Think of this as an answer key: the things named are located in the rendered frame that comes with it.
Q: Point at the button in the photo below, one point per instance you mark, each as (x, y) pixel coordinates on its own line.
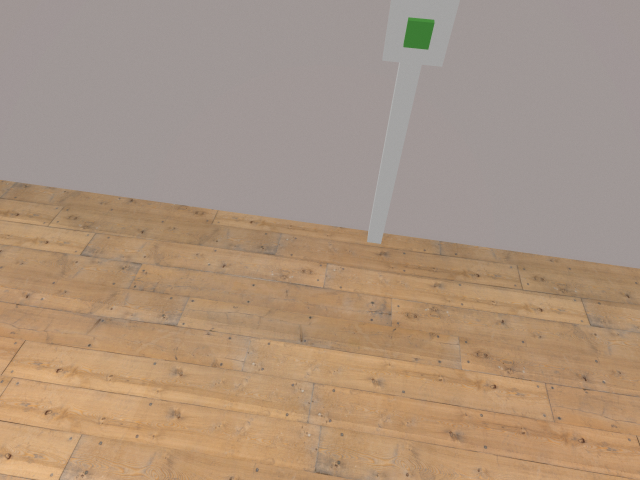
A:
(418, 33)

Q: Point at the panel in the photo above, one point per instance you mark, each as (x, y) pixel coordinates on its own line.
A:
(443, 12)

